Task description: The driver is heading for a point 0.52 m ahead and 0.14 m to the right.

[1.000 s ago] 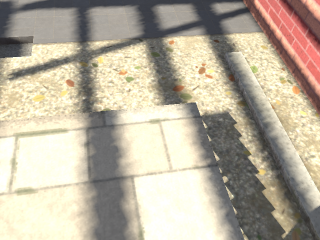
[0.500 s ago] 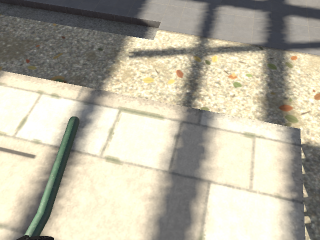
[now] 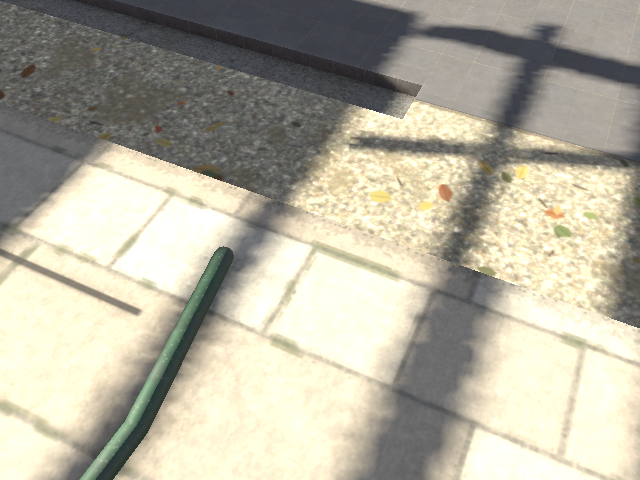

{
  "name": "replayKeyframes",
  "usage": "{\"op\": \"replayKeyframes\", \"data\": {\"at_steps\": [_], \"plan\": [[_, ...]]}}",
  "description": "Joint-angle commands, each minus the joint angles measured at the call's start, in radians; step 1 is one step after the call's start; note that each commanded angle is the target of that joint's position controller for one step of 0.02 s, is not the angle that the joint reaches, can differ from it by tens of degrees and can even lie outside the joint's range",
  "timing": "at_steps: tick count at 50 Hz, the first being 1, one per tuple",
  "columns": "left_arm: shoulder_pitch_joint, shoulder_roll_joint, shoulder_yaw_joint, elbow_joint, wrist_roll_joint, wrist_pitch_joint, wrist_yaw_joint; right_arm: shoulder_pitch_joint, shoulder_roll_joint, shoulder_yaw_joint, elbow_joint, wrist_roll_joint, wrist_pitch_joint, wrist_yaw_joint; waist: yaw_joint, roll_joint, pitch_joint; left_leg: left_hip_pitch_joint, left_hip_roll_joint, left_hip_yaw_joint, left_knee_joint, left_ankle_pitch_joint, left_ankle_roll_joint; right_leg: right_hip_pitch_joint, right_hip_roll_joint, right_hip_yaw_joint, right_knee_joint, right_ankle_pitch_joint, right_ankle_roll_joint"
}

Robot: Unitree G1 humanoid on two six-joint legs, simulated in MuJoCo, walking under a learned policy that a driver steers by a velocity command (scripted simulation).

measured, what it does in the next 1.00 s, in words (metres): walks ahead: right foot, then left foot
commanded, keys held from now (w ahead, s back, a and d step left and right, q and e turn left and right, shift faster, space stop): shift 0.16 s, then w+shift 0.48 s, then shift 0.36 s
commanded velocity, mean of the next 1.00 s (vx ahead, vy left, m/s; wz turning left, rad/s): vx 0.43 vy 0.00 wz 0.02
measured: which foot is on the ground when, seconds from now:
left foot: down 0.00-0.46, up 0.48-0.86, down 0.88-1.00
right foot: down 0.00-0.20, up 0.22-0.44, down 0.46-0.88, up 0.90-1.00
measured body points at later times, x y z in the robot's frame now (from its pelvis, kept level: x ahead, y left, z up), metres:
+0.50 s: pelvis +0.10 -0.04 -0.01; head +0.11 -0.05 +0.44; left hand +0.20 +0.25 -0.11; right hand +0.11 -0.32 -0.15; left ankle -0.02 +0.11 -0.71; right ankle +0.11 -0.13 -0.74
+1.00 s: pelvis +0.38 -0.03 -0.02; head +0.44 -0.03 +0.43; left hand +0.36 +0.22 -0.16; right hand +0.53 -0.26 -0.15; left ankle +0.50 +0.02 -0.74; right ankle +0.22 -0.15 -0.64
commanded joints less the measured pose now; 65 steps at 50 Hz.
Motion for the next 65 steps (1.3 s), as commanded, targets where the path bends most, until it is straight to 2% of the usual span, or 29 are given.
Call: {"op": "replayKeyframes", "data": {"at_steps": [1,8,9,11,13,17,20,22,23,24,25,27,29,32,35,38,41,43,44,45,46,47,49,50,51,54,59,63,65], "plan": [[-0.019,0.123,0.027,-0.042,0.0,-0.015,0.008,-0.038,-0.122,-0.02,-0.036,0.001,-0.029,-0.005,-0.022,0.102,-0.064,0.09,0.138,-0.108,-0.045,0.272,0.05,-0.019,-0.074,0.063,-0.09,0.096,-0.009],[0.016,0.109,0.024,0.028,-0.005,-0.009,0.014,0.013,-0.115,-0.013,0.056,0.007,-0.031,-0.015,-0.021,0.04,-0.035,0.072,0.123,-0.099,-0.056,0.308,0.047,0.01,-0.092,0.055,-0.075,0.191,0.006],[0.022,0.115,0.028,0.036,0.003,-0.007,0.011,0.052,-0.137,-0.022,0.075,0.008,-0.027,-0.015,-0.034,0.062,-0.073,0.089,0.111,-0.113,-0.076,0.071,0.072,0.006,-0.048,0.014,-0.022,-0.003,0.001],[-0.059,0.129,0.038,0.003,0.025,0.0,-0.005,0.146,-0.224,-0.057,0.101,-0.006,-0.014,-0.004,-0.099,0.162,0.031,0.071,0.212,-0.332,-0.221,-0.621,0.186,-0.241,0.023,-0.075,0.189,-0.306,-0.015],[-0.186,0.131,0.039,-0.065,0.013,-0.01,-0.011,0.161,-0.23,-0.071,0.101,-0.014,-0.031,0.011,-0.139,0.186,0.187,0.018,0.352,-0.534,-0.338,-0.705,0.284,-0.455,-0.053,-0.061,0.367,-0.272,-0.032],[-0.123,0.137,0.05,-0.065,0.009,-0.055,-0.044,0.069,-0.202,-0.078,0.076,0.001,-0.09,0.013,-0.055,0.127,0.032,0.086,0.272,-0.322,-0.325,-0.35,0.226,-0.359,-0.097,-0.045,0.311,-0.124,-0.026],[-0.036,0.113,0.048,-0.046,-0.004,-0.049,-0.049,0.012,-0.214,-0.086,0.065,0.007,-0.102,0.02,0.003,0.149,0.037,-0.17,0.218,-0.188,-0.29,-0.323,0.189,-0.002,-0.053,-0.128,0.116,-0.064,-0.03],[0.176,0.149,0.07,0.026,0.0,-0.054,-0.024,0.002,-0.195,-0.08,0.062,-0.004,-0.104,0.024,0.104,0.006,0.007,-0.383,0.165,-0.127,-0.081,-0.274,0.17,0.33,-0.001,-0.174,0.057,-0.061,-0.028],[0.35,0.21,0.089,0.065,0.013,-0.069,-0.007,-0.022,-0.143,-0.063,0.048,-0.019,-0.114,0.029,0.193,-0.163,-0.068,-0.492,0.068,-0.013,0.28,-0.188,0.141,0.495,-0.123,-0.002,-0.026,-0.229,-0.049],[0.416,0.311,0.104,0.061,0.034,-0.081,-0.002,-0.055,-0.053,-0.036,-0.027,0.002,-0.13,0.035,0.183,-0.378,-0.123,-0.691,-0.045,0.05,0.629,-0.307,0.103,0.518,-0.404,0.585,-0.29,-0.702,-0.127],[0.285,0.232,0.083,0.035,0.036,-0.074,-0.004,-0.051,-0.098,-0.043,-0.03,-0.004,-0.13,0.04,0.09,-0.166,-0.03,-0.77,0.011,-0.057,0.785,-0.183,0.118,0.377,-0.441,0.752,-0.346,-0.776,-0.172],[0.14,0.186,0.072,-0.009,0.016,-0.085,-0.019,-0.031,-0.143,-0.05,-0.017,-0.03,-0.128,0.062,0.001,0.012,0.007,-0.718,0.13,-0.014,0.795,-0.007,0.095,0.228,-0.376,0.508,-0.299,-0.56,-0.159],[0.13,0.158,0.057,-0.001,0.009,-0.102,-0.02,0.004,-0.129,-0.045,-0.003,-0.045,-0.109,0.081,-0.034,-0.037,0.007,-0.638,0.168,0.026,0.763,0.039,0.059,0.131,-0.293,0.359,-0.356,-0.447,-0.14],[0.216,0.13,0.05,0.05,0.003,-0.121,-0.025,-0.091,-0.101,-0.031,-0.043,-0.03,-0.084,0.089,-0.017,-0.039,0.084,-0.73,0.183,0.075,0.744,0.144,0.039,0.121,-0.244,0.239,-0.414,-0.261,-0.15],[0.273,0.097,0.036,0.084,-0.002,-0.129,-0.021,-0.215,-0.068,-0.013,-0.09,-0.038,-0.091,0.086,-0.005,0.001,0.132,-0.688,0.148,0.17,0.561,0.203,0.023,0.11,-0.182,0.061,-0.383,0.371,-0.135],[0.294,0.095,0.029,0.113,-0.011,-0.131,-0.007,-0.297,0.003,0.02,-0.106,-0.02,-0.103,0.088,0.022,-0.036,0.104,-0.437,0.071,0.26,0.249,0.304,0.023,0.072,-0.139,-0.055,-0.345,0.773,-0.09],[0.282,0.129,0.034,0.145,-0.011,-0.124,0.003,-0.223,-0.044,0.009,-0.084,-0.012,-0.105,0.065,-0.015,-0.111,0.026,-0.277,0.003,0.235,0.119,0.333,0.061,0.209,-0.168,-0.047,-0.235,0.967,-0.062],[0.231,0.141,0.04,0.143,-0.009,-0.111,0.016,0.039,-0.109,-0.018,0.009,-0.018,-0.121,0.043,-0.125,-0.13,-0.106,-0.049,-0.019,0.192,0.065,0.356,0.097,0.256,-0.169,-0.042,0.03,1.014,-0.039],[0.201,0.148,0.043,0.134,-0.021,-0.106,0.019,0.169,-0.137,-0.029,0.056,-0.034,-0.132,0.032,-0.187,-0.105,-0.166,0.113,0.037,0.157,-0.014,0.497,0.112,0.198,-0.139,-0.063,0.222,0.876,-0.028],[0.236,0.099,0.033,0.108,-0.025,-0.105,0.02,0.269,-0.203,-0.045,0.08,-0.059,-0.135,0.021,-0.182,0.009,-0.292,0.355,0.245,0.009,0.127,0.95,0.135,0.026,-0.078,-0.093,0.505,0.389,-0.023],[0.491,-0.042,0.008,0.143,-0.079,-0.085,0.023,0.282,-0.242,-0.062,0.087,-0.051,-0.132,0.03,-0.069,0.236,-0.518,0.681,0.57,-0.351,0.243,1.469,0.35,-0.251,0.063,-0.012,0.937,-0.462,0.002],[0.463,0.079,0.033,0.181,-0.054,-0.068,0.036,0.243,-0.186,-0.068,0.059,0.017,-0.113,0.033,-0.105,0.058,-0.606,0.592,0.501,-0.362,0.158,1.245,0.358,-0.249,0.041,0.096,0.969,-0.355,-0.007],[0.241,0.075,0.035,0.127,-0.014,-0.067,0.027,0.034,-0.049,-0.031,0.038,0.025,-0.104,0.016,-0.052,0.048,-0.237,0.219,0.382,-0.178,-0.02,0.917,0.287,-0.294,-0.036,0.038,0.822,-0.217,0.007],[0.193,0.07,0.036,0.121,0.004,-0.055,0.021,0.023,-0.022,-0.021,0.048,0.023,-0.106,0.006,-0.036,0.041,-0.159,0.101,0.347,-0.119,-0.067,0.9,0.256,-0.258,-0.057,0.041,0.758,-0.191,0.016],[0.213,0.05,0.033,0.127,0.019,-0.035,0.014,0.029,-0.016,-0.016,0.064,0.023,-0.105,-0.001,-0.008,0.046,-0.139,-0.017,0.315,-0.069,-0.107,0.863,0.23,-0.155,-0.064,0.033,0.693,-0.166,0.024],[0.259,-0.012,0.02,0.161,0.014,0.007,0.015,0.017,-0.039,-0.012,0.081,0.0,-0.122,0.01,0.04,0.073,-0.151,-0.177,0.274,0.03,-0.148,0.82,0.22,0.002,-0.049,-0.008,0.567,-0.147,0.034],[0.135,0.017,0.016,0.161,0.02,0.035,0.035,0.062,-0.072,-0.02,0.116,-0.008,-0.092,0.018,-0.007,0.132,-0.103,-0.228,0.237,0.012,-0.219,0.18,0.176,0.006,-0.069,-0.048,0.324,-0.071,0.018],[0.103,0.003,0.006,0.178,0.018,0.026,0.041,0.068,-0.079,-0.025,0.129,0.002,-0.056,0.004,-0.009,0.092,-0.015,-0.298,0.238,-0.056,-0.231,-0.209,0.144,0.063,-0.057,-0.073,0.109,-0.027,-0.012],[0.119,0.033,0.006,0.186,0.028,0.006,0.046,0.118,-0.055,-0.023,0.147,-0.001,-0.05,0.0,-0.019,0.017,0.022,-0.301,0.204,-0.058,-0.185,-0.238,0.076,0.089,-0.135,0.027,-0.072,0.029,-0.034]]}}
